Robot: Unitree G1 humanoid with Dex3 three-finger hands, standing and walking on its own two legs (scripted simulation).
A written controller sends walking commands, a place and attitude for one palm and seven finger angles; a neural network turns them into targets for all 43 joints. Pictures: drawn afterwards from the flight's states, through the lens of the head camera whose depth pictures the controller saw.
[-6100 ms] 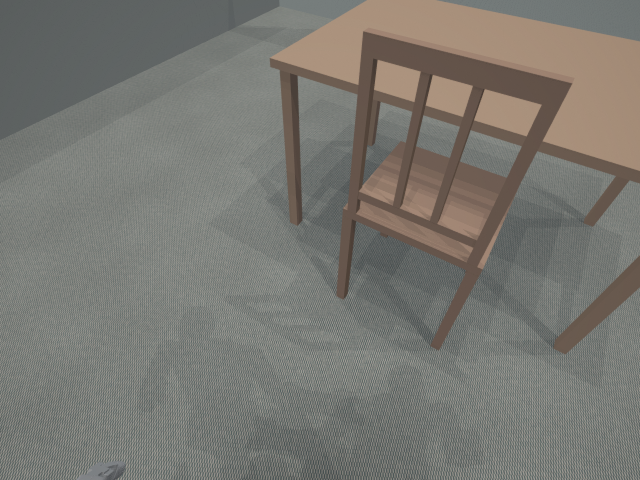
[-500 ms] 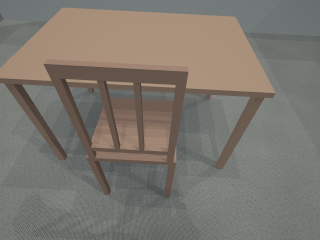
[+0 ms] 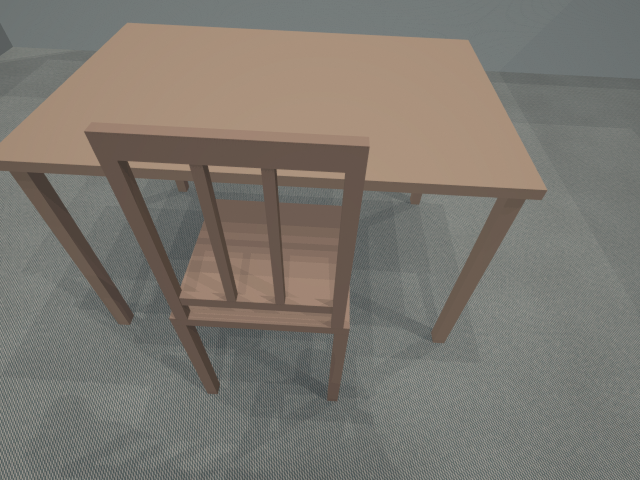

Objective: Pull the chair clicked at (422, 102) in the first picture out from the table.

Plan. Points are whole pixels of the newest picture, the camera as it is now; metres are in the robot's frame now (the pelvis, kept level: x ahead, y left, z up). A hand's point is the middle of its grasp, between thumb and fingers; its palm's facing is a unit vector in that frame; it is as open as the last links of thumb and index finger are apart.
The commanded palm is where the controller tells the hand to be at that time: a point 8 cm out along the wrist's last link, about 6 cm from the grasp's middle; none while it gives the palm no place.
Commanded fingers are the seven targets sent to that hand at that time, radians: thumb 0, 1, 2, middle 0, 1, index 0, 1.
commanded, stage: shuffle to correct the standing spot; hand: left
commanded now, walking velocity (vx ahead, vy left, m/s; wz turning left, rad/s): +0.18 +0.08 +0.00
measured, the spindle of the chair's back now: (218, 242) +0.50 +0.22 -0.05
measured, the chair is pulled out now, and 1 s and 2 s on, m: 0.00 0.00 0.00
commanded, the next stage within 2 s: come to a stop and stand still in 0.10 s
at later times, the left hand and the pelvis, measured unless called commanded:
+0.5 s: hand out of the picture +0.07 +0.19 -0.18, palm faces +0.04 -0.98 -0.22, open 7.3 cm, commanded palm none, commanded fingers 0.00 0.90 0.90 -0.20 -0.30 -0.20 -0.30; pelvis +0.06 +0.01 +0.00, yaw +0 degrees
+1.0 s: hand out of the picture +0.04 +0.20 -0.18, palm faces +0.01 -0.98 -0.20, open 7.3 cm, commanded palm none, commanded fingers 0.00 0.90 0.90 -0.20 -0.30 -0.20 -0.30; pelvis +0.00 +0.02 +0.00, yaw +0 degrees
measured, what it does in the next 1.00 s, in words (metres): stands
